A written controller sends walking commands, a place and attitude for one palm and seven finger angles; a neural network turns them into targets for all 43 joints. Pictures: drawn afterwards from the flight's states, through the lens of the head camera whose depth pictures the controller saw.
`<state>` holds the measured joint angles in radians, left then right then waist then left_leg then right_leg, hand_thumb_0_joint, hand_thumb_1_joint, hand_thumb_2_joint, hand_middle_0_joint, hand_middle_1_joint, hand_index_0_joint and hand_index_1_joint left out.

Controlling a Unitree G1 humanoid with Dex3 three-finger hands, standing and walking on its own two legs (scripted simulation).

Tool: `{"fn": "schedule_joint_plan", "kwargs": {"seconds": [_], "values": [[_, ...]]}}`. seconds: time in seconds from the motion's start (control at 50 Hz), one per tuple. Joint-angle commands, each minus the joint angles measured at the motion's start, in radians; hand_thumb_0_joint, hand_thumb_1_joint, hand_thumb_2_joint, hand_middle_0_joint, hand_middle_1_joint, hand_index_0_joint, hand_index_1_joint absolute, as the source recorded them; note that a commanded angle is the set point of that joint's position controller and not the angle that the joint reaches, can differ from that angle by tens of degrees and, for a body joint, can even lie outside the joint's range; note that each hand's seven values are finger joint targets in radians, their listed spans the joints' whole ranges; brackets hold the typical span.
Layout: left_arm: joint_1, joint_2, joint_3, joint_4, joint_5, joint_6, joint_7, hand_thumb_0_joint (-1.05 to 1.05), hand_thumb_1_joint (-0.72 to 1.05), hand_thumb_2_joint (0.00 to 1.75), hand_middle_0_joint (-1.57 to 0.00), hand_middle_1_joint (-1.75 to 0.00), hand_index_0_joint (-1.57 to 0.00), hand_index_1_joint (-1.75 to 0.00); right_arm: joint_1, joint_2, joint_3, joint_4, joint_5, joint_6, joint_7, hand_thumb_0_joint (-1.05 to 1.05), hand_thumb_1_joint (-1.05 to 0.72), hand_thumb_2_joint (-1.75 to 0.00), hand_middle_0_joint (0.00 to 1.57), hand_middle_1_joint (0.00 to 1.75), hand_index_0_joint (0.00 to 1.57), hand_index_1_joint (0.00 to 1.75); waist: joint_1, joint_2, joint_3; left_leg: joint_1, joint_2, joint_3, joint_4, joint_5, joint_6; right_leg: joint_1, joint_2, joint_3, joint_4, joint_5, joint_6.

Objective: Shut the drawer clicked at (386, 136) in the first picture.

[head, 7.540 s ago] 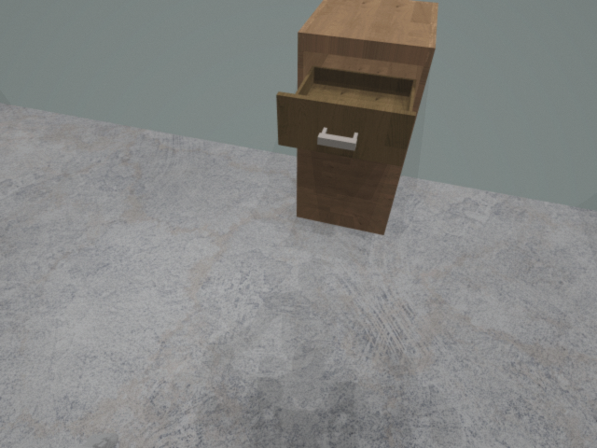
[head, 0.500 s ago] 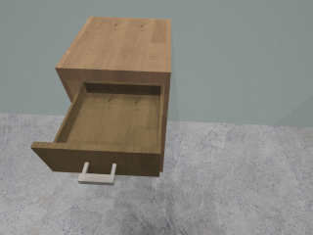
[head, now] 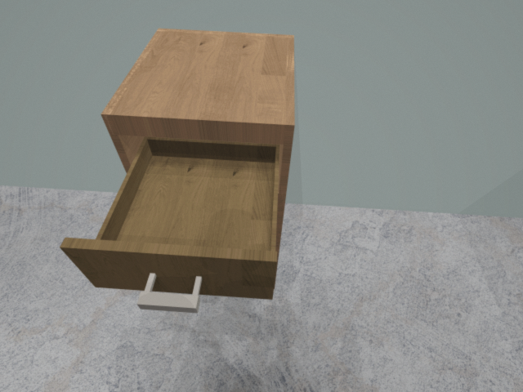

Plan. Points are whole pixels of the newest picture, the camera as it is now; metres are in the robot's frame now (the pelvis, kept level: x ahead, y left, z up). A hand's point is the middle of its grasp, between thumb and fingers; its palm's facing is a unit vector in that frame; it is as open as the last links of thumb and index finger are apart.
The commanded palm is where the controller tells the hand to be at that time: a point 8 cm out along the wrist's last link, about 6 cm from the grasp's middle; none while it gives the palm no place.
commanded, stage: look again from close up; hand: left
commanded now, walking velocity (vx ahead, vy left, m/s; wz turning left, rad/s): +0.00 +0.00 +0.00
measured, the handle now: (172, 291) +0.29 +0.18 -0.08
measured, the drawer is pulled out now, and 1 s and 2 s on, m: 0.29 0.28 0.28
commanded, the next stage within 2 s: raise the hand and make a fist in 0.10 s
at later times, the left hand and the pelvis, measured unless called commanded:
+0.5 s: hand (161, 358) +0.17 +0.15 -0.01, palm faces +0.08 -1.00 +0.00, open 6.5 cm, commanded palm +0.10 +0.21 -0.05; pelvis -0.03 +0.00 -0.04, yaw +0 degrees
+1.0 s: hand (172, 385) +0.14 +0.14 -0.04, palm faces -0.06 -1.00 +0.01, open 4.0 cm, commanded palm +0.10 +0.21 -0.02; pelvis -0.06 -0.01 -0.08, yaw +0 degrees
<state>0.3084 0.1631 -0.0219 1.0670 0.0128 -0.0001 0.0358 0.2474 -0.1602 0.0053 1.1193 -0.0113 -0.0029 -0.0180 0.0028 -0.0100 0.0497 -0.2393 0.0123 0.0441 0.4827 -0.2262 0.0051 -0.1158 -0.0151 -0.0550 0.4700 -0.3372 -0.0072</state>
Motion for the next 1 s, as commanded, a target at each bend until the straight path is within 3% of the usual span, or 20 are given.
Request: {"fn": "schedule_joint_plan", "kwargs": {"seconds": [0.0, 0.16, 0.18, 0.2, 0.22, 0.24, 0.26, 0.28, 0.34, 0.38, 0.42, 0.44, 0.48, 0.54, 0.62, 0.68, 0.76, 0.82, 0.88, 0.98], "values": [[0.066, 0.09, 0.02, -0.023, -0.001, -0.024, 0.012, 0.0, 0.9, 0.9, -0.2, -0.3, -0.2, -0.3, 0.06, -0.099, -0.019, -0.022, 0.006, -0.011, -0.003, 0.0, -0.9, -0.9, 0.2, 0.3, 0.2, 0.3, -0.009, 0.002, 0.011, 0.085, 0.09, -0.107, -0.069, 0.161, 0.043, -0.111, -0.101, 0.097, -0.108, 0.197, -0.022], [0.082, 0.077, 0.021, -0.007, -0.001, -0.021, 0.012, 0.0, 0.9, 0.9, -0.2, -0.3, -0.2, -0.3, 0.075, -0.091, -0.018, -0.003, 0.007, -0.015, -0.006, 0.0, -0.9, -0.9, 0.2, 0.3, 0.2, 0.3, -0.005, 0.026, 0.018, 0.077, 0.094, -0.112, -0.087, 0.16, 0.046, -0.109, -0.098, 0.087, -0.107, 0.172, -0.02], [0.135, 0.096, 0.026, 0.019, 0.018, -0.047, 0.04, 0.0, 0.9, 0.9, -0.2, -0.3, -0.2, -0.3, -0.025, -0.107, -0.017, -0.087, 0.008, -0.027, -0.001, 0.0, -0.9, -0.9, 0.2, 0.3, 0.2, 0.3, 0.025, -0.028, 0.058, -0.011, 0.091, -0.076, 0.12, 0.242, 0.015, -0.126, -0.129, 0.146, -0.14, 0.497, -0.006], [-0.558, 0.271, 0.076, -1.532, -0.195, -0.24, 0.033, 0.0, 0.9, 0.9, -0.22, -0.32, -0.22, -0.32, 0.024, -0.281, -0.051, -0.438, 0.05, -0.169, -0.041, 0.0, -0.9, -0.9, 0.2, 0.3, 0.2, 0.3, -0.113, 0.166, -0.444, 0.282, -0.013, -0.031, -0.006, 0.273, 0.037, -0.078, -0.046, 0.033, -0.009, 0.441, -0.022], [-0.175, 0.23, 0.112, -1.28, -0.115, -0.192, 0.085, 0.0, 0.9, 0.9, -0.24, -0.34, -0.24, -0.34, -0.054, -0.176, -0.009, -0.362, 0.044, -0.266, -0.075, 0.0, -0.9, -0.9, 0.2, 0.3, 0.2, 0.3, -0.001, 0.311, -0.469, 0.362, 0.033, -0.025, -0.034, 0.383, 0.037, -0.095, 0.002, 0.006, 0.058, 0.268, -0.038], [-0.119, 0.164, 0.066, -1.226, -0.132, -0.144, 0.136, 0.0, 0.9, 0.9, -0.26, -0.37, -0.26, -0.37, -0.053, -0.196, -0.033, -0.311, 0.047, -0.302, -0.071, 0.0, -0.9, -0.9, 0.2, 0.3, 0.2, 0.3, -0.042, 0.238, -0.373, 0.256, 0.044, -0.045, -0.036, 0.327, 0.003, -0.162, 0.008, -0.03, 0.063, 0.136, -0.029], [0.192, -0.062, -0.058, -0.948, -0.124, -0.041, 0.118, 0.0, 0.9, 0.9, -0.28, -0.39, -0.28, -0.39, -0.014, -0.152, -0.032, -0.295, 0.062, -0.306, -0.048, 0.0, -0.9, -0.9, 0.2, 0.3, 0.2, 0.3, -0.042, 0.143, -0.197, 0.141, 0.04, -0.064, -0.046, 0.216, 0.022, -0.237, 0.003, -0.047, 0.07, 0.096, -0.021], [0.017, -0.093, -0.108, -1.185, -0.166, -0.069, 0.09, 0.0, 0.9, 0.9, -0.3, -0.41, -0.3, -0.41, -0.022, -0.183, -0.03, -0.387, 0.065, -0.309, -0.049, 0.0, -0.9, -0.9, 0.2, 0.3, 0.2, 0.3, -0.046, 0.105, -0.106, 0.045, 0.033, -0.082, -0.034, 0.129, 0.02, -0.223, 0.0, -0.064, 0.058, 0.121, -0.016], [0.128, -0.063, -0.074, -1.097, -0.143, -0.185, 0.041, 0.0, 0.9, 0.9, -0.36, -0.47, -0.36, -0.47, -0.047, -0.21, -0.055, -0.465, 0.034, -0.345, -0.052, 0.0, -0.9, -0.9, 0.2, 0.3, 0.2, 0.3, -0.079, -0.103, -0.038, -0.083, -0.006, -0.084, 0.089, 0.009, 0.031, -0.383, 0.018, -0.066, 0.064, 0.036, -0.006], [0.319, -0.126, -0.079, -0.961, -0.165, -0.281, -0.043, 0.0, 0.9, 0.9, -0.4, -0.52, -0.4, -0.52, -0.08, -0.2, -0.07, -0.523, 0.019, -0.338, -0.029, 0.0, -0.9, -0.9, 0.2, 0.3, 0.2, 0.3, -0.018, -0.249, -0.049, -0.217, 0.002, -0.083, 0.176, 0.001, 0.01, -0.484, 0.029, -0.08, 0.161, 0.002, -0.007], [0.442, -0.096, -0.016, -0.95, -0.204, -0.405, -0.157, 0.0, 0.9, 0.9, -0.44, -0.56, -0.44, -0.56, -0.121, -0.192, -0.089, -0.574, 0.019, -0.327, -0.004, 0.0, -0.9, -0.9, 0.2, 0.3, 0.2, 0.3, 0.039, -0.288, -0.105, -0.329, -0.006, -0.062, 0.247, -0.014, -0.005, -0.505, 0.027, -0.065, 0.248, 0.02, -0.011], [0.495, -0.031, 0.061, -0.932, -0.207, -0.461, -0.208, 0.0, 0.9, 0.9, -0.46, -0.58, -0.46, -0.58, -0.136, -0.189, -0.099, -0.592, 0.027, -0.317, 0.015, 0.0, -0.9, -0.9, 0.2, 0.3, 0.2, 0.3, 0.07, -0.214, -0.12, -0.349, -0.015, -0.048, 0.27, 0.009, -0.016, -0.493, 0.021, -0.05, 0.281, 0.071, -0.023], [0.336, -0.006, 0.044, -1.022, -0.213, -0.582, -0.294, 0.0, 0.9, 0.9, -0.5, -0.62, -0.5, -0.62, -0.151, -0.197, -0.104, -0.645, 0.025, -0.321, 0.028, 0.0, -0.9, -0.9, 0.2, 0.3, 0.2, 0.3, 0.03, -0.119, -0.193, -0.423, -0.019, -0.029, 0.381, -0.014, -0.011, -0.57, 0.012, -0.023, 0.386, 0.077, -0.024], [0.204, 0.148, 0.168, -1.232, -0.184, -0.683, -0.272, 0.0, 0.9, 0.9, -0.56, -0.69, -0.56, -0.69, -0.151, -0.18, -0.103, -0.694, 0.009, -0.309, 0.028, 0.0, -0.9, -0.9, 0.2, 0.3, 0.2, 0.3, 0.053, 0.146, -0.327, -0.442, -0.011, -0.03, 0.464, -0.077, 0.0, -0.671, 0.014, 0.009, 0.486, -0.059, -0.038], [0.121, 0.092, 0.123, -1.494, -0.22, -0.693, -0.184, 0.0, 0.9, 0.9, -0.64, -0.78, -0.64, -0.78, -0.148, -0.157, -0.087, -0.763, 0.016, -0.28, -0.001, 0.0, -0.9, -0.9, 0.2, 0.3, 0.2, 0.3, 0.009, 0.19, -0.396, -0.422, 0.001, -0.061, 0.509, -0.174, 0.024, -0.717, 0.018, 0.04, 0.478, -0.158, -0.039], [0.045, 0.074, 0.06, -1.52, -0.219, -0.656, -0.176, 0.0, 0.9, 0.9, -0.7, -0.84, -0.7, -0.84, -0.122, -0.164, -0.068, -0.761, 0.025, -0.269, -0.023, 0.0, -0.9, -0.9, 0.2, 0.3, 0.2, 0.3, -0.055, 0.13, -0.328, -0.501, 0.008, -0.084, 0.539, -0.279, 0.031, -0.77, 0.023, 0.071, 0.436, -0.272, -0.029], [0.078, 0.083, 0.009, -1.372, -0.224, -0.512, -0.267, 0.0, 0.9, 0.9, -0.78, -0.93, -0.78, -0.93, -0.113, -0.18, -0.047, -0.761, 0.046, -0.264, -0.047, 0.0, -0.9, -0.9, 0.2, 0.3, 0.2, 0.3, -0.081, -0.006, -0.254, -0.597, 0.004, -0.071, 0.575, -0.316, 0.036, -0.742, 0.011, 0.143, 0.328, -0.426, -0.009], [0.155, 0.137, 0.072, -1.323, -0.241, -0.366, -0.312, 0.0, 0.9, 0.9, -0.84, -0.99, -0.84, -0.99, -0.124, -0.182, -0.043, -0.787, 0.061, -0.244, -0.063, 0.0, -0.9, -0.9, 0.2, 0.3, 0.2, 0.3, -0.03, -0.029, -0.275, -0.584, -0.005, -0.066, 0.537, -0.293, 0.037, -0.648, -0.005, 0.165, 0.283, -0.453, -0.001], [0.208, 0.167, 0.185, -1.338, -0.275, -0.277, -0.269, 0.0, 0.9, 0.9, -0.9, -1.06, -0.9, -1.06, -0.152, -0.16, -0.041, -0.799, 0.065, -0.212, -0.075, 0.0, -0.9, -0.9, 0.2, 0.3, 0.2, 0.3, 0.017, -0.062, -0.289, -0.55, -0.01, -0.064, 0.501, -0.227, 0.033, -0.564, -0.013, 0.154, 0.274, -0.376, 0.004], [0.278, 0.136, 0.245, -1.437, -0.276, -0.371, -0.144, 0.0, 0.9, 0.9, -1.0, -1.17, -1.0, -1.17, -0.116, -0.125, -0.059, -0.759, 0.052, -0.212, -0.065, 0.0, -0.9, -0.9, 0.2, 0.3, 0.2, 0.3, 0.039, -0.011, -0.307, -0.47, 0.004, -0.063, 0.459, -0.071, 0.025, -0.526, 0.008, 0.066, 0.355, -0.074, -0.005]]}}
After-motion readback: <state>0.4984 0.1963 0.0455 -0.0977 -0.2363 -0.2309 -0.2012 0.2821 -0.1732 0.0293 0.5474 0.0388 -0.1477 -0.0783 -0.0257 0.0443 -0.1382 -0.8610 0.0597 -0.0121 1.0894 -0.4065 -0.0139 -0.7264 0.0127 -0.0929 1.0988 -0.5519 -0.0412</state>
